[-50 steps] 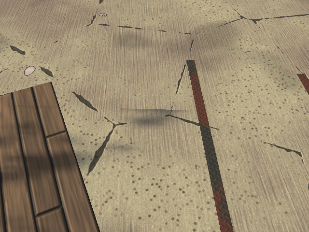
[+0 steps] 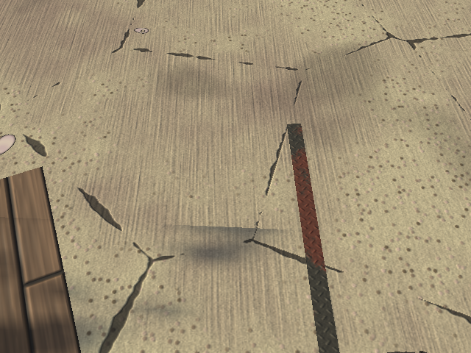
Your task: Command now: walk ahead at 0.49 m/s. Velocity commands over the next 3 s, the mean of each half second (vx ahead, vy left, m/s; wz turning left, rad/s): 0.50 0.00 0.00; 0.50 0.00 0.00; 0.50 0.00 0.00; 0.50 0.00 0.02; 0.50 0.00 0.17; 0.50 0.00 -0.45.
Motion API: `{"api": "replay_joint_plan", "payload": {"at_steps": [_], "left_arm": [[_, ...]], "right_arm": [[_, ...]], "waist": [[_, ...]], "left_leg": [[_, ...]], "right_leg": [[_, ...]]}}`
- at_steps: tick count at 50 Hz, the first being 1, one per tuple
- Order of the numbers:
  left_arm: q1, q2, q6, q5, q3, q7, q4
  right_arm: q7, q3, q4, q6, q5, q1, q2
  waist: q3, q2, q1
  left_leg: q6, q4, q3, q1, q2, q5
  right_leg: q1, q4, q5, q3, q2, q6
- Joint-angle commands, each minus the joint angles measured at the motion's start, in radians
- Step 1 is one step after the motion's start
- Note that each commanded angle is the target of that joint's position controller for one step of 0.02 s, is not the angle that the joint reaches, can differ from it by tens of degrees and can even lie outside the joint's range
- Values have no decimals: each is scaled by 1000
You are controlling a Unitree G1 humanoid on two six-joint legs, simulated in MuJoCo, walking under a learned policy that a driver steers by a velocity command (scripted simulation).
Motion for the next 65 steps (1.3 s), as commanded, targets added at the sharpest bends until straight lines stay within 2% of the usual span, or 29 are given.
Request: {"api": "replay_joint_plan", "payload": {"at_steps": [1, 2, 4, 5, 7, 9, 16, 22, 25, 27, 28, 29, 30, 31, 32, 34, 37, 39, 43, 50, 53, 55, 56, 57, 58, 59, 60, 62, 65], "left_arm": [[77, 57, -7, -19, 18, -10, -80], [5, 144, -5, 7, 33, -8, -89], [-129, 144, -8, 12, 41, -20, -123], [-140, 128, 2, 19, 42, -24, -127], [-106, 74, 26, 27, 31, -37, -113], [-154, 73, 37, 26, 32, -43, -131], [-469, 79, 42, 10, 26, -49, -226], [-626, 83, 33, 8, 22, -47, -276], [-560, 102, 20, 8, 32, -40, -265], [-281, 142, 3, 16, 57, -23, -171], [-98, 212, -5, 42, 80, -10, -129], [-21, 310, 0, 55, 107, -11, -116], [-75, 246, 14, 10, 99, -23, -114], [-193, 202, 13, -1, 85, -27, -127], [-252, 146, 4, 1, 73, -32, -132], [-262, 81, -9, 2, 52, -26, -104], [-186, 100, -28, -4, 53, -23, -60], [-151, 122, -30, -3, 55, -22, -45], [-84, 114, -27, -3, 46, -23, -26], [27, 131, -19, 11, 46, -6, 20], [-8, 149, -14, 16, 51, 3, 24], [-37, 153, -9, 10, 51, 0, 21], [-46, 124, -12, 0, 41, -3, -13], [73, 32, -9, -35, 27, -13, -21], [-2, 130, -5, -6, 54, -10, -17], [-93, 127, -8, -2, 58, -15, -48], [-138, 109, -12, 0, 56, -18, -56], [-128, 76, 12, 22, 55, -27, -49], [-155, 58, 38, 28, 56, -41, -62]], "right_arm": [[-18, -83, 91, 6, -17, 469, -253], [-4, -81, 81, 7, 22, 365, -215], [3, -53, 75, -8, 19, 252, -102], [0, -42, 90, -21, 12, 258, -76], [-6, -34, 124, -42, 12, 296, -68], [-4, -39, 150, -55, 17, 340, -98], [-6, -28, 195, -50, 22, 486, -108], [-24, -23, 231, -41, 2, 573, -117], [-33, -28, 235, -39, -2, 530, -138], [-30, -30, 233, -36, 6, 494, -149], [-27, -21, 203, -41, 17, 477, -127], [-17, 0, 187, -39, 56, 597, -16], [-21, -32, 200, -38, 26, 541, -132], [-18, -37, 162, -41, 20, 447, -130], [-15, -35, 149, -45, 17, 394, -113], [-4, -35, 150, -20, -7, 395, -76], [13, -34, 143, 7, -14, 382, -45], [17, -35, 111, 15, -14, 292, -53], [20, -27, 48, 15, -2, 103, -54], [16, -21, -16, 4, 4, -80, -66], [9, -32, -5, -10, 4, -13, -81], [-8, -58, 90, -27, -6, 267, -119], [-20, -82, 127, -35, -32, 454, -200], [-15, -102, 133, -28, -35, 492, -280], [-7, -96, 125, -15, 7, 416, -231], [-3, -79, 108, -16, 15, 307, -174], [1, -66, 104, -24, 12, 258, -120], [-6, -47, 127, -36, 13, 250, -62], [-12, -48, 166, -55, 18, 331, -86]], "waist": [[-346, 204, -128], [-227, 51, -125], [-6, -41, -64], [10, -47, -34], [1, -17, 0], [9, 3, 3], [32, 35, -81], [38, 57, -126], [11, 70, -67], [-127, 51, 53], [-245, -4, 119], [-389, -238, 77], [-347, -97, 72], [-178, -82, 23], [-105, -40, 0], [-49, -56, -61], [-40, -62, -85], [-10, -64, -77], [25, -68, -37], [46, -80, 13], [13, -85, -35], [-131, -53, -148], [-258, 30, -208], [-360, 245, -150], [-288, 86, -138], [-146, 55, -99], [-81, 12, -75], [-49, 33, -20], [-39, 36, -2]], "left_leg": [[258, -166, -825, 779, 476, -173], [257, -267, -792, 640, 437, -333], [191, -363, -574, 359, 368, -298], [153, -375, -497, 284, 325, -206], [121, -398, -385, 216, 277, -70], [114, -420, -315, 209, 254, 0], [31, -420, -202, 345, 202, 212], [51, -338, -203, 562, 255, 376], [38, -223, -181, 589, 278, 628], [6, 69, -136, 510, 236, 726], [-11, 331, -112, 298, 198, 434], [-63, 736, -40, -77, 14, -298], [-46, 828, -169, -176, 23, -404], [-42, 803, -178, -215, 77, -309], [-44, 748, -175, -185, 109, -246], [-61, 653, -168, -92, 146, -209], [-83, 594, -136, -86, 149, -174], [-98, 530, -117, -152, 166, -103], [-117, 313, -80, -194, 167, 36], [-81, 91, -52, -193, 125, 29], [-36, 20, -30, -50, 75, -83], [11, -66, -19, 306, 34, -55], [68, -74, -247, 575, 243, -125], [212, -196, -736, 796, 511, -178], [189, -254, -755, 705, 462, -240], [155, -275, -594, 564, 427, -222], [125, -312, -493, 446, 382, -115], [70, -352, -351, 318, 302, -4], [71, -378, -274, 295, 277, 107]], "right_leg": [[-654, 962, -77, 16, 14, 17], [-747, 960, 14, 84, -53, -11], [-731, 837, 120, 73, -131, -18], [-679, 777, 136, 82, -158, -11], [-608, 708, 154, 61, -174, 13], [-646, 645, 203, 34, -194, 31], [-776, 307, 458, -43, -198, 71], [-800, 138, 401, -67, -150, 46], [-652, 61, 281, -81, -102, -2], [-304, -33, 309, -91, -57, -53], [-26, -33, 241, 89, -229, -105], [266, -98, 204, 583, -539, -265], [189, -188, 161, 673, -507, -259], [34, -217, 182, 498, -468, -224], [-92, -256, 280, 396, -425, -196], [-245, -299, 392, 246, -340, -131], [-282, -328, 502, 165, -310, -126], [-283, -358, 500, 132, -298, -124], [-254, -373, 562, 79, -266, -103], [-50, -318, 678, 70, -321, -107], [-14, -192, 926, 42, -332, -85], [-104, 122, 1006, -10, -274, -51], [-318, 415, 687, -45, -225, -30], [-669, 778, -64, -80, -30, 12], [-755, 844, -51, 55, -75, -5], [-784, 818, 49, 56, -122, -10], [-749, 764, 113, 53, -154, -7], [-655, 677, 153, 46, -188, 13], [-661, 620, 192, 19, -192, 37]]}}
